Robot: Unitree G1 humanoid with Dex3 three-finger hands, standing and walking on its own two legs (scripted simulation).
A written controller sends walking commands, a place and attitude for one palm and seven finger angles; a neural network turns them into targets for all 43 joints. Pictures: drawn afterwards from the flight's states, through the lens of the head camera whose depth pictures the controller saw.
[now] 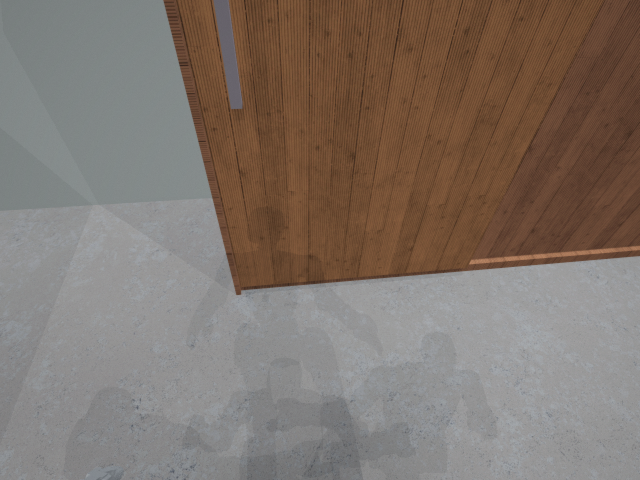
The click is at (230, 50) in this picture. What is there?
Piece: wardrobe's sliding door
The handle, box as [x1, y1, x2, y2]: [213, 0, 241, 108]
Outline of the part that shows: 213,0 231,108 241,108 241,96 228,0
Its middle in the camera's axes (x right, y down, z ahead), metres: -0.18 -0.41 +0.72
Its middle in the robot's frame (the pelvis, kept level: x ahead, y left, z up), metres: +0.83 +0.24 +0.20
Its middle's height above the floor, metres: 0.97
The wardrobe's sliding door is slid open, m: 0.00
